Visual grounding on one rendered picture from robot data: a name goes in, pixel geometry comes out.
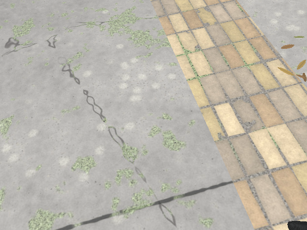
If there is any robot right hand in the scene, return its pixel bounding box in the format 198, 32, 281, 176
287, 220, 307, 230

